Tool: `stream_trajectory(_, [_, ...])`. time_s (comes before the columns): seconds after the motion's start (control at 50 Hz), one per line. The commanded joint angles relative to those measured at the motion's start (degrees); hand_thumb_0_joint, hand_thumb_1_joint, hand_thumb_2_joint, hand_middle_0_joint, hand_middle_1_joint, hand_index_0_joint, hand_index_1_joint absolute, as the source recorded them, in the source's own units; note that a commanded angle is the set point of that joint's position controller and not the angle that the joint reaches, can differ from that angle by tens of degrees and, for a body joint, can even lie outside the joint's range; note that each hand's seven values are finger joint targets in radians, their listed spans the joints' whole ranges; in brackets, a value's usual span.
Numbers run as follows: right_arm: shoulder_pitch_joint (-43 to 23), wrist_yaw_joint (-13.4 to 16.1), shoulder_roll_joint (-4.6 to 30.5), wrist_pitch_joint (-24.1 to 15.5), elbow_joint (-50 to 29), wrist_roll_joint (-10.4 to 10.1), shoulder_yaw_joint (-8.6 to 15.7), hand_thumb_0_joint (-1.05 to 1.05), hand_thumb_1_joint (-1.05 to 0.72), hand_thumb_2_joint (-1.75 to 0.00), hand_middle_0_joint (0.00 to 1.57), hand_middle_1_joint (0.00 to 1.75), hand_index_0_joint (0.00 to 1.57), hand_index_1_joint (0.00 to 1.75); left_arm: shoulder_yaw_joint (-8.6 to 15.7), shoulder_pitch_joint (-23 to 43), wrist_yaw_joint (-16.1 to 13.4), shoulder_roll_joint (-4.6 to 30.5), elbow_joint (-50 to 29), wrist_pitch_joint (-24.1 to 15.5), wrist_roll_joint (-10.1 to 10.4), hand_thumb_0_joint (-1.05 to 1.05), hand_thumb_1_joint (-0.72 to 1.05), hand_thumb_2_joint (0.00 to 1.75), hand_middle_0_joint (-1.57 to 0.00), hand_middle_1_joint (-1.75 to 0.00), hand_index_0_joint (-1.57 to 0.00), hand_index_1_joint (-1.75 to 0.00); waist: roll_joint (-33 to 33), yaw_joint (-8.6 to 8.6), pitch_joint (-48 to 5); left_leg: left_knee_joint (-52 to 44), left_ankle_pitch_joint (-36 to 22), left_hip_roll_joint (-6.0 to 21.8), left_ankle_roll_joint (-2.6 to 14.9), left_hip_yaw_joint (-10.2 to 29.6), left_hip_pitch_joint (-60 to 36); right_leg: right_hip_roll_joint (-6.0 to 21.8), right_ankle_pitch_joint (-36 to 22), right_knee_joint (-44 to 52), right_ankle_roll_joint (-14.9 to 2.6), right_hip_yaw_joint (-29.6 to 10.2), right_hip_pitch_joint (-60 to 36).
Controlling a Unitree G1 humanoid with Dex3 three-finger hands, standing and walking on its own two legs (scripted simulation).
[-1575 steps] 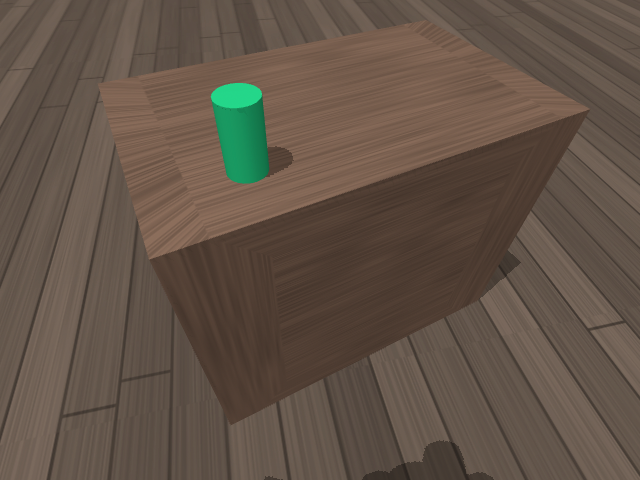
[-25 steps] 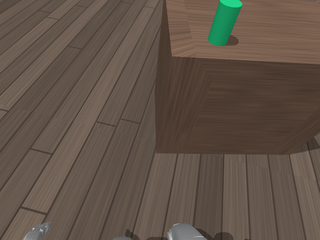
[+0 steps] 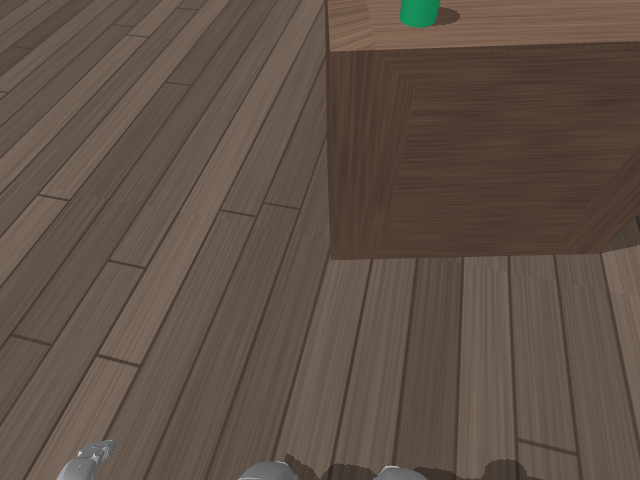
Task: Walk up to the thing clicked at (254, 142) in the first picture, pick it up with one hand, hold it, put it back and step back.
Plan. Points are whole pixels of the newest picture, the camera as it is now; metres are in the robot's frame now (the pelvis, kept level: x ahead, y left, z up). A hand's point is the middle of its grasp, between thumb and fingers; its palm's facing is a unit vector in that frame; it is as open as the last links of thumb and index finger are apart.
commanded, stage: step back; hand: right
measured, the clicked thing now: out of the picture +1.01 -0.18 +0.11
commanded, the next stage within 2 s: stand in 1.28 s
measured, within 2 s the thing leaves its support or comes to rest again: neither
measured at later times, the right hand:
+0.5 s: hand out of the picture -0.03 -0.30 -0.14, palm faces +0.01 +0.93 -0.37, open 7.4 cm
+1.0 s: hand out of the picture -0.04 -0.28 -0.15, palm faces +0.02 +0.93 -0.36, open 7.4 cm
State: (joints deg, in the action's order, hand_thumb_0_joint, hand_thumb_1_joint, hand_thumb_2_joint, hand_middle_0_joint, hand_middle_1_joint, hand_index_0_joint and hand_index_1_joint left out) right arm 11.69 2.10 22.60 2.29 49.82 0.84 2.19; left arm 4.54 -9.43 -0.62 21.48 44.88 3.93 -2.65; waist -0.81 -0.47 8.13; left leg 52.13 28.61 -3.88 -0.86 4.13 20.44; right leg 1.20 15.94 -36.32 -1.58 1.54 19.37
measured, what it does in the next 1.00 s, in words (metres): steps on the spot: left foot, then right foot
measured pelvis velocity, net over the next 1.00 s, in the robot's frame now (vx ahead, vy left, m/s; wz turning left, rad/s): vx -0.10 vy -0.02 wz -0.01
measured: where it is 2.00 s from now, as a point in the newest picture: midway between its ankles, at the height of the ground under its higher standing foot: outside the picture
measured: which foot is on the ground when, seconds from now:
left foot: up 0.00-0.04, down 0.06-1.00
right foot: down 0.00-0.08, up 0.10-0.34, down 0.36-0.68, up 0.70-0.90, down 0.92-1.00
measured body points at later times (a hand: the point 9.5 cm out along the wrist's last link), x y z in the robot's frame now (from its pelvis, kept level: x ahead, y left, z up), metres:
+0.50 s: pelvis -0.12 -0.03 +0.00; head -0.12 -0.04 +0.45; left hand -0.08 +0.29 -0.12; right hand -0.03 -0.34 -0.11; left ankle -0.07 +0.11 -0.70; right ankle -0.15 -0.15 -0.73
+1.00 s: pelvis -0.10 -0.02 +0.00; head -0.08 -0.02 +0.45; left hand -0.01 +0.30 -0.11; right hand -0.05 -0.33 -0.13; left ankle -0.09 +0.11 -0.72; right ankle -0.08 -0.13 -0.73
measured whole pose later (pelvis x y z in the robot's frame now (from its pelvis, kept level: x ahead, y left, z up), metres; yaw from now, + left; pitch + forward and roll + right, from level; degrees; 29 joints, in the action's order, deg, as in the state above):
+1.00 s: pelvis -0.10 -0.02 +0.00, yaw -1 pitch -2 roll -1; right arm 12.2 -0.2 21.3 1.0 57.4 0.8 2.6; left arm 3.4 -9.9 0.0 21.5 57.0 -1.6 -1.7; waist -2.0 0.3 3.7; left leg 39.9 24.6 1.2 -0.1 2.6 16.0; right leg -0.1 15.9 -32.5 -0.8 2.7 14.0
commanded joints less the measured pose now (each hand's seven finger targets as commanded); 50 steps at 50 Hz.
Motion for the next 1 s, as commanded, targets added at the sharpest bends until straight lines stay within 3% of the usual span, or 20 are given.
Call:
stream_trajectory(0.0, [3.15,0.49,8.43,-2.71,-3.25,0.84,3.01,0.0,-0.9,-0.9,0.2,0.3,0.2,0.3,3.21,0.39,-0.93,12.87,-5.25,-0.55,0.62,0.0,0.9,0.9,-0.2,-0.3,-0.2,-0.3,11.09,-1.02,-13.29,-24.99,-9.93,1.76,0.78,-4.59,-1.51,11.45,-29.67,-1.99,-7.85,-10.56,-17.31])
stream_trajectory(0.04, [4.24,0.5,10.71,-2.84,-2.13,1.45,4.1,0.0,-0.9,-0.9,0.2,0.3,0.2,0.3,1.95,-0.13,-0.33,10.41,-5.64,-0.05,1.01,0.0,0.9,0.9,-0.2,-0.3,-0.2,-0.3,3.99,-1.15,-14.11,-32.87,-22.93,6.78,2.83,2.78,-11.8,7.98,-14.37,-6.05,-3.81,-9.17,-6.41])
stream_trajectory(0.06, [1.96,0.41,16.19,-2.69,-2.72,2.02,5.28,0.0,-0.9,-0.9,0.2,0.3,0.2,0.3,1.4,-1.93,-0.1,8.57,-5.38,-0.08,1.46,0.0,0.9,0.9,-0.2,-0.3,-0.2,-0.3,-9.91,-2.34,-13.83,-32.45,-31.97,19.27,8.3,19.77,-17.48,-0.74,6.83,-15.56,-0.51,-3.25,7.66])
stream_trajectory(0.08, [0.14,0.04,20.89,-2.43,-4.1,1.77,5.74,0.0,-0.9,-0.9,0.2,0.3,0.2,0.3,2.39,2.81,-0.84,11.09,-5.67,0.05,1.52,0.0,0.9,0.9,-0.2,-0.3,-0.2,-0.3,-11.39,0.86,-11.72,-32.75,-30.32,27.35,17.11,25.5,-5.68,-2.95,20.77,-24.26,0.89,-5.9,5.4])
stream_trajectory(0.1, [-3.03,0.5,20.49,-2.76,-4.7,1.68,5.82,0.0,-0.9,-0.9,0.2,0.3,0.2,0.3,2.98,4.23,-0.95,13.23,-4.94,0.19,1.08,0.0,0.9,0.9,-0.2,-0.3,-0.2,-0.3,-10.42,0.78,-8.32,-34.35,-26.98,29.62,19.24,28.11,2.78,-1.4,20.92,-31.27,0.94,-10.12,1.76])
stream_trajectory(0.16, [-6.75,0.58,12.84,-3.24,-5.2,1.85,3.28,0.0,-0.9,-0.9,0.2,0.3,0.2,0.3,2.82,-0.05,0.11,11.47,-1.88,-0.31,2.09,0.0,0.9,0.9,-0.2,-0.3,-0.2,-0.3,-5.0,-2.81,-8.15,-29.23,-35.0,17.81,13.07,8.11,-2.59,-4.97,13.06,-33.14,0.45,-11.07,3.68])
stream_trajectory(0.26, [-2.59,-1.0,11.88,-2.89,-3.18,1.99,3.74,0.0,-0.9,-0.9,0.2,0.3,0.2,0.3,1.6,0.4,1.08,10.03,-0.12,-3.12,1.52,0.0,0.9,0.9,-0.2,-0.3,-0.2,-0.3,-10.21,1.81,-9.11,-30.29,-5.32,14.1,11.19,7.02,-11.57,-2.16,14.61,-3.5,2.21,-3.85,1.28])
stream_trajectory(0.32, [-3.7,-1.69,12.53,-1.22,-2.84,1.74,3.9,0.0,-0.9,-0.9,0.2,0.3,0.2,0.3,1.81,-6.51,0.03,9.37,5.2,-5.48,1.12,0.0,0.9,0.9,-0.2,-0.3,-0.2,-0.3,-9.13,-1.25,-10.97,-20.39,-10.26,13.27,9.35,2.96,-8.09,-3.01,3.84,22.45,0.5,-1.33,-11.93])
stream_trajectory(0.36, [-3.31,-2.02,5.98,-1.49,-4.38,1.03,1.91,0.0,-0.9,-0.9,0.2,0.3,0.2,0.3,3.53,-7.33,-0.68,15.79,6.1,-6.79,-0.53,0.0,0.9,0.9,-0.2,-0.3,-0.2,-0.3,7.82,-1.5,-9.13,-6.53,-2.26,4.97,2.83,-2.06,12.27,9.55,4.9,20.94,-3.58,-26.19,-21.34])
stream_trajectory(0.38, [-6.01,-1.59,8.51,-1.45,-4.45,1.5,2.7,0.0,-0.9,-0.9,0.2,0.3,0.2,0.3,4.36,-2.53,-0.8,19.43,4.5,-6.53,-0.47,0.0,0.9,0.9,-0.2,-0.3,-0.2,-0.3,6.17,-2.57,-5.33,-4.71,2.35,5.59,1.04,1.16,11.24,18.42,20.43,22.76,-9.94,-32.56,-7.29])
stream_trajectory(0.42, [-4.8,-2.13,11.79,-1.81,-1.77,0.91,4.19,0.0,-0.9,-0.9,0.2,0.3,0.2,0.3,3.16,6.24,-0.4,17.44,2.93,-6.65,0.04,0.0,0.9,0.9,-0.2,-0.3,-0.2,-0.3,5.79,1.24,1.84,-2.39,-1.88,8.14,0.83,3.56,-0.61,17.39,27.08,23.02,-10.21,-28.85,9.68])
stream_trajectory(0.46, [-5.18,-2.83,9.87,-2.39,-0.77,0.55,3.59,0.0,-0.9,-0.9,0.2,0.3,0.2,0.3,2.43,3.7,-0.44,14.08,4.12,-7.3,0.29,0.0,0.9,0.9,-0.2,-0.3,-0.2,-0.3,6.71,0.42,0.62,-7.12,-6.21,5.62,0.9,0.71,4.12,10.63,12.63,20.46,-7.29,-18.64,-1.74])
stream_trajectory(0.52, [-6.8,-3.27,9.43,-2.85,-1.33,1.3,3.31,0.0,-0.9,-0.9,0.2,0.3,0.2,0.3,2.8,-1.9,0.05,16.05,6.18,-7.49,0.31,0.0,0.9,0.9,-0.2,-0.3,-0.2,-0.3,9.46,-2.15,-0.87,-10.58,-4.34,5.23,0.66,-1.49,4.12,11.43,9.23,19.26,-7.26,-19.06,-5.15])
stream_trajectory(0.6, [-1.84,-3.16,9.08,-4.3,1.7,1.11,4.08,0.0,-0.9,-0.9,0.2,0.3,0.2,0.3,1.68,0.53,0.44,14.81,5.62,-6.18,0.98,0.0,0.9,0.9,-0.2,-0.3,-0.2,-0.3,9.71,0.84,-4.48,-26.23,-9.14,2.93,1.11,-5.33,-8.96,9.43,-0.2,11.61,-5.68,-12.31,-3.16])
stream_trajectory(0.64, [2.35,-2.43,13.1,-4.99,3.29,1.54,5.47,0.0,-0.9,-0.9,0.2,0.3,0.2,0.3,-0.17,-0.15,0.6,9.73,5.07,-6.02,1.55,0.0,0.9,0.9,-0.2,-0.3,-0.2,-0.3,-3.1,2.7,-9.59,-33.01,-8.95,13.35,5.68,12.08,-21.59,1.82,-1.78,-4.03,-1.24,-4.08,7.19])
stream_trajectory(0.66, [3.39,-2.52,16.61,-4.98,3.2,1.41,5.97,0.0,-0.9,-0.9,0.2,0.3,0.2,0.3,0.2,0.87,0.21,9.9,5.3,-5.77,2.1,0.0,0.9,0.9,-0.2,-0.3,-0.2,-0.3,-8.36,2.62,-9.31,-37.34,2.6,21.46,11.13,24.14,-18.91,-2.18,14.51,-10.73,-0.3,0.57,10.44])
stream_trajectory(0.7, [1.73,-2.7,16.95,-4.58,2.86,1.58,6.39,0.0,-0.9,-0.9,0.2,0.3,0.2,0.3,1.2,0.21,0.22,14.23,6.16,-5.8,1.55,0.0,0.9,0.9,-0.2,-0.3,-0.2,-0.3,-4.91,2.02,-5.08,-39.5,10.54,23.05,14.89,24.34,-10.83,0.85,17.69,-15.89,-0.63,-4.93,8.51])
stream_trajectory(0.88, [-6.31,-2.35,9.06,-3.65,1.09,0.0,2.86,0.0,-0.9,-0.9,0.2,0.3,0.2,0.3,1.49,-6.04,0.02,10.15,10.57,-6.88,1.38,0.0,0.9,0.9,-0.2,-0.3,-0.2,-0.3,-5.63,-3.49,-9.02,-23.12,-20.46,11.83,6.05,2.02,-0.93,-1.38,-4.62,13.62,0.4,1.2,-15.43])
stream_trajectory(0.94, [-2.75,-1.53,5.53,-3.01,1.69,-0.5,1.5,0.0,-0.9,-0.9,0.2,0.3,0.2,0.3,2.72,-0.58,-0.66,17.25,8.83,-7.06,0.55,0.0,0.9,0.9,-0.2,-0.3,-0.2,-0.3,8.52,-1.94,-8.65,-7.82,2.2,2.97,0.88,-0.32,5.2,19.01,6.06,22.14,-8.47,-25.02,-11.29])
stream_trajectory(0.98, [1.29,-1.45,9.19,-2.84,4.85,-0.18,2.63,0.0,-0.9,-0.9,0.2,0.3,0.2,0.3,2.11,8.2,-0.28,16.44,6.49,-6.79,0.59,0.0,0.9,0.9,-0.2,-0.3,-0.2,-0.3,7.56,1.61,-4.79,-8.29,2.22,6.64,0.95,-0.08,-3.43,19.12,7.48,19.65,-11.43,-22.15,0.06])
